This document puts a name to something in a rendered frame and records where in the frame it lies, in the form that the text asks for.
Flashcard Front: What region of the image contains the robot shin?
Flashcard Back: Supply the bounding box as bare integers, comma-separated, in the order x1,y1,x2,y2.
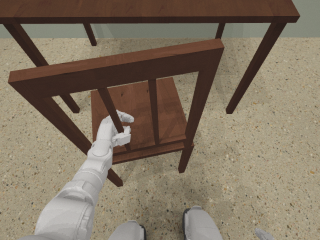
128,220,140,226
186,206,202,240

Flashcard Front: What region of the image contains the left robot upper arm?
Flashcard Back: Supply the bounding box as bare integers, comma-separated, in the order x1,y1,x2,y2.
17,197,95,240

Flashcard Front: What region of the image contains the robot left shin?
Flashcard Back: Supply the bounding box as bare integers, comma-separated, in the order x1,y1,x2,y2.
128,220,140,226

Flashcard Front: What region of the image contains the robot left forearm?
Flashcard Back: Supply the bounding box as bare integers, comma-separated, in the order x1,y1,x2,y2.
34,139,113,235

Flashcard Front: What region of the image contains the robot right hand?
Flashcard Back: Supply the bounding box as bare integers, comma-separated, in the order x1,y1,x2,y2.
254,228,275,240

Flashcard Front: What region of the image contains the chair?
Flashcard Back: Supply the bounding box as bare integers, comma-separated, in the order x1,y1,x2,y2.
7,38,225,187

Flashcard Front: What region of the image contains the table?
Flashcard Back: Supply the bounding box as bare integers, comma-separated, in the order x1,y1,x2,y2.
0,0,300,114

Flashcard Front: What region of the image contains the robot left hand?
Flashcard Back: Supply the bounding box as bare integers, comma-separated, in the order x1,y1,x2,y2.
96,110,134,147

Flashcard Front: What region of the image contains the robot right shin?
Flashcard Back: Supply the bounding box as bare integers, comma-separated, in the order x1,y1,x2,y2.
186,206,202,240

